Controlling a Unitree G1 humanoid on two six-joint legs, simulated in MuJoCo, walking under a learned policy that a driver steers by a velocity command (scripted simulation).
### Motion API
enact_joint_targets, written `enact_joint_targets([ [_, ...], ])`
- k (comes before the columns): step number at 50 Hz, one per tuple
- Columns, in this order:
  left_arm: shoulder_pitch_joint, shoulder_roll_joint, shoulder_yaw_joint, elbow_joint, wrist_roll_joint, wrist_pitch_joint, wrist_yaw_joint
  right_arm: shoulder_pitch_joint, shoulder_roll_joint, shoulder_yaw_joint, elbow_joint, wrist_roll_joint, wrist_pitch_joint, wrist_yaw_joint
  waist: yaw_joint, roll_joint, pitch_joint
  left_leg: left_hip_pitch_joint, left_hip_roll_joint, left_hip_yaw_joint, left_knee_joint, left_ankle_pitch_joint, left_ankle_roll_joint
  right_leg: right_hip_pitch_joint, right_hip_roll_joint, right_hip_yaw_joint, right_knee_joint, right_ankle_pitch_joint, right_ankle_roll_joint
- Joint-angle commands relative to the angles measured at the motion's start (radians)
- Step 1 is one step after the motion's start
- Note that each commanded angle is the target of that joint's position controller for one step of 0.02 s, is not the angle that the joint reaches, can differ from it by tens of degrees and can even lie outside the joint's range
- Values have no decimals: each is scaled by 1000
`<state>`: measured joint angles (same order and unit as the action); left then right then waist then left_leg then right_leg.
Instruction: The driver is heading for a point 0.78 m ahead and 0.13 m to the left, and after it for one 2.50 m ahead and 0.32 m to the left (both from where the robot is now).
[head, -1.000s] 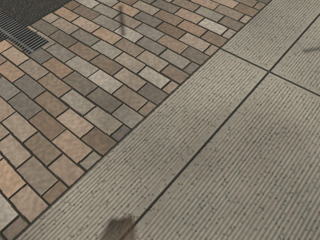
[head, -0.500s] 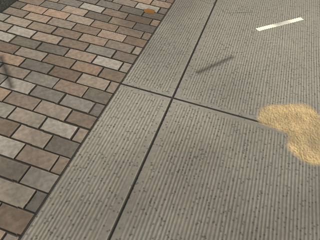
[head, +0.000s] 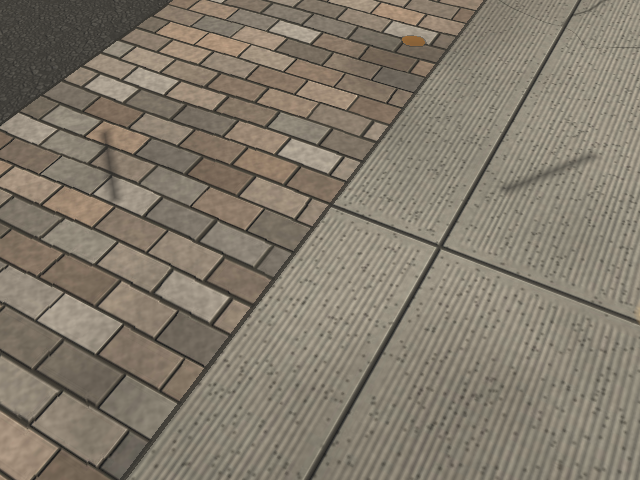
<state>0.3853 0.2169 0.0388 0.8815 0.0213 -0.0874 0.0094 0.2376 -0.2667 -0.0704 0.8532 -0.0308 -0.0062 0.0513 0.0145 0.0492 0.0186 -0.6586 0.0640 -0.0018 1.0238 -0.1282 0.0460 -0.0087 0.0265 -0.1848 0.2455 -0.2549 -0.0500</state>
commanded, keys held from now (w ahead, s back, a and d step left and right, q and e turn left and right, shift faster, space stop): w+q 0.48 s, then w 0.14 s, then w+e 0.36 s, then e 0.02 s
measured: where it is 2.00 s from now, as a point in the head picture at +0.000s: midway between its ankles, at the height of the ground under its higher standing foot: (286, 407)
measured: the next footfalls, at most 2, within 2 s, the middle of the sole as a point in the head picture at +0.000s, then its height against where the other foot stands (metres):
left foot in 0.22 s outside the picture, level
right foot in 0.78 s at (331, 423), level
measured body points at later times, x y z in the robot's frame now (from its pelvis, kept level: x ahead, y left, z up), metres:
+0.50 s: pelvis +0.26 +0.06 +0.00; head +0.28 +0.08 +0.45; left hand +0.34 +0.35 -0.12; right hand +0.36 -0.20 -0.12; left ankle +0.23 +0.09 -0.75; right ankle +0.40 -0.10 -0.67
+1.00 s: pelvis +0.55 +0.09 +0.00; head +0.58 +0.08 +0.45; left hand +0.51 +0.36 -0.13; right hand +0.73 -0.13 -0.13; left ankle +0.52 +0.23 -0.67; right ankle +0.58 +0.04 -0.75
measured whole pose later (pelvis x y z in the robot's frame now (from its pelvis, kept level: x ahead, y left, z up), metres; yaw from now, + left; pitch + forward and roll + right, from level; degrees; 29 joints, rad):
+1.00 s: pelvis +0.55 +0.09 +0.00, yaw +14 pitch +0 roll +0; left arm 0.35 0.26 0.05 0.87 0.00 -0.05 -0.02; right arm 0.21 -0.26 -0.02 0.79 -0.05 -0.05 0.02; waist 0.01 0.03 0.05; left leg -0.52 0.04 -0.04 1.06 -0.29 0.01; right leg -0.20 0.13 0.03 0.36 -0.16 -0.11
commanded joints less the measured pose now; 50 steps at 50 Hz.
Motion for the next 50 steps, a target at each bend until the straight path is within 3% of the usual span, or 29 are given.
enact_joint_targets([
  [1,-14,92,16,-37,0,-18,4,-111,8,15,-96,-2,-10,16,-4,-133,86,-49,9,32,-152,105,-3,-45,-249,50,-99,438,-75],
  [4,23,127,23,-9,-1,-16,12,-208,9,26,-139,-5,-10,27,14,-125,103,14,-5,95,-311,108,29,-4,-277,7,-95,513,-71],
  [6,37,146,27,6,0,-8,18,-217,-4,23,-152,-7,-8,25,7,-119,88,64,-38,131,-368,56,64,61,-289,-27,-29,696,-60],
  [8,34,178,34,14,2,4,26,-162,-27,14,-143,-9,-6,14,-25,-143,30,163,-102,170,-382,-44,109,118,-295,-57,120,996,-51],
  [9,31,196,39,15,5,15,28,-89,-45,4,-125,-9,-9,9,-59,-149,-19,249,-137,175,-395,-96,135,124,-297,-64,254,1076,-51],
  [10,30,210,42,12,4,25,27,22,-72,-11,-94,-13,-16,1,-105,-141,-88,398,-165,157,-444,-111,163,77,-295,-65,436,1014,-47],
  [11,17,208,41,-5,4,28,22,172,-128,-36,-47,-24,-22,-14,-178,-76,-170,634,-120,55,-517,-135,206,-88,-266,-76,705,773,-20],
  [12,76,77,14,-69,-8,23,1,174,-251,-67,-56,-25,-19,-30,-104,167,-266,965,204,-441,-541,-155,347,-520,-106,-55,1087,-130,37],
  [13,-41,153,29,-116,-4,12,-5,198,-264,-71,-78,13,-6,-32,-146,78,-335,998,283,-786,-712,-161,410,-684,7,168,1245,-282,53],
  [14,-132,152,26,-145,-7,0,-10,148,-239,-65,-64,18,-1,-43,-130,4,-174,902,259,-613,-743,-107,370,-776,-66,225,1212,-167,40],
  [15,-126,143,19,-141,-10,-12,-10,101,-185,-51,-60,23,-5,-48,-86,-47,-77,755,227,-506,-757,-1,329,-735,-106,217,1109,-89,36],
  [16,-112,140,20,-127,-3,-8,-7,58,-150,-41,-62,23,-13,-51,-38,-81,-20,638,169,-416,-766,115,285,-668,-132,219,1026,-70,40],
  [18,-66,130,19,-117,27,31,-10,18,-114,-26,-70,30,-31,-51,14,-66,-24,520,100,-313,-786,240,258,-549,-146,222,945,-70,65],
  [21,-101,108,15,-137,31,62,-20,58,-143,-32,-59,32,-53,-44,18,-49,-19,470,51,-267,-811,263,249,-558,-142,196,844,-18,94],
  [26,-298,112,13,-200,24,66,-25,167,-141,-31,-38,32,-53,-45,-56,-3,24,553,32,-281,-832,215,196,-686,-134,189,618,180,111],
  [33,-463,104,-2,-253,11,45,-42,269,-134,-16,1,15,-63,-62,-121,17,43,731,75,-257,-788,400,164,-672,-81,147,383,246,49],
  [36,-383,130,7,-235,5,37,-40,225,-152,-14,6,6,-70,-70,-62,37,40,744,102,-209,-736,602,123,-508,-39,133,298,153,-17],
  [37,-301,148,17,-207,2,36,-33,213,-162,-15,9,3,-72,-71,-27,44,0,752,97,-186,-653,759,109,-402,-3,120,289,107,-38],
  [38,-163,164,28,-161,1,31,-22,201,-168,-15,13,-1,-70,-69,37,20,-69,751,70,-144,-488,849,94,-257,33,102,241,104,-64],
  [39,-10,191,40,-120,12,23,-11,195,-157,-9,7,2,-73,-69,106,-9,-155,635,39,-108,-276,716,79,-40,-32,176,223,106,-102],
  [40,110,288,64,-109,32,21,-3,245,-85,10,-30,27,-78,-63,107,-180,-278,367,-73,-35,78,314,35,216,-284,579,197,-1,-205],
  [41,69,290,71,-89,3,37,-19,289,-99,4,-26,19,-80,-58,44,-320,-292,135,-199,-33,279,-341,15,274,-396,971,44,52,-297],
  [42,-40,233,60,-111,-20,44,-31,222,-128,4,-35,-11,-79,-58,9,-170,-138,46,-116,-90,317,-281,23,154,-364,891,28,-38,-288],
  [43,-95,182,50,-123,-21,43,-35,131,-126,8,-51,-13,-85,-51,13,-77,-51,37,-73,-85,279,-211,18,34,-325,748,14,-4,-272],
  [44,-110,156,42,-117,-12,41,-34,92,-110,13,-67,-10,-87,-45,-6,-47,4,53,-40,-77,209,-181,14,-57,-272,659,-9,77,-243],
  [46,-92,152,38,-89,-14,29,-28,91,-91,21,-79,-22,-65,-39,-39,-80,9,112,-11,-67,117,-167,-14,-134,-200,558,-29,230,-210],
  [48,-56,170,44,-73,-22,18,-27,85,-79,27,-88,-24,-49,-35,-43,-100,-13,117,-9,-44,66,-165,-42,-150,-176,515,-38,320,-220],
  [50,-33,187,50,-66,-23,19,-23,18,-72,31,-112,-19,-41,-36,-34,-97,15,80,-5,-21,-9,-123,-71,-178,-159,487,-53,387,-223],
])
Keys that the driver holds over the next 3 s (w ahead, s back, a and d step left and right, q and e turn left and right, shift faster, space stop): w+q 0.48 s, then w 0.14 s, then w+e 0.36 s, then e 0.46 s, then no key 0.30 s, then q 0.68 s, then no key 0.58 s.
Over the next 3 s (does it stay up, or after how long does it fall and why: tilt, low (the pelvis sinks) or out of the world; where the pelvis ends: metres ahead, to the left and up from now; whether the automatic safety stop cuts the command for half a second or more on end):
stays up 0.64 0.13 0.00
